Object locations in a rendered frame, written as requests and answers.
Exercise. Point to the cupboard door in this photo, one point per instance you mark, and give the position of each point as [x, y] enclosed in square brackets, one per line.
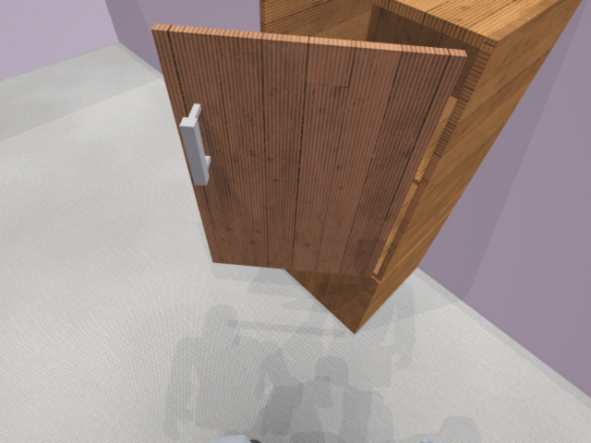
[314, 142]

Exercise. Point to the handle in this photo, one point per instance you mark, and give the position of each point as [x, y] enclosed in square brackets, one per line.
[198, 162]

